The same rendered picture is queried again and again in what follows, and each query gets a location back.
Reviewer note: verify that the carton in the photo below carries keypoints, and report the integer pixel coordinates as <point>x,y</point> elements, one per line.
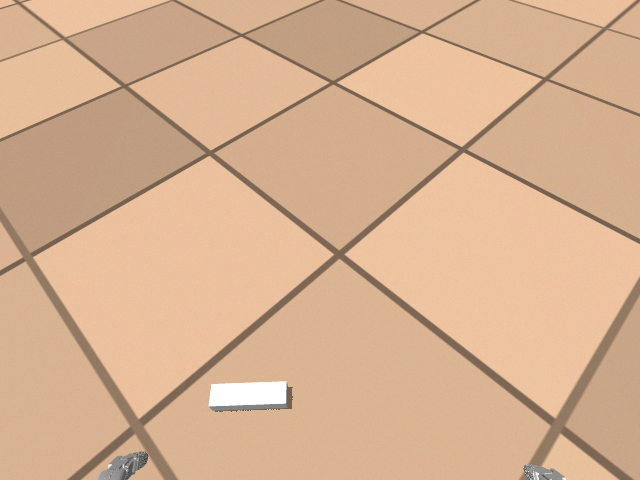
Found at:
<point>243,396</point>

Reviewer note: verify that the left robot hand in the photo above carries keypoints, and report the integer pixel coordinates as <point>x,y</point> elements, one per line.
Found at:
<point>121,468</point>

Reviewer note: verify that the right robot hand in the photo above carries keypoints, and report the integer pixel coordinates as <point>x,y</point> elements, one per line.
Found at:
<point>534,472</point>

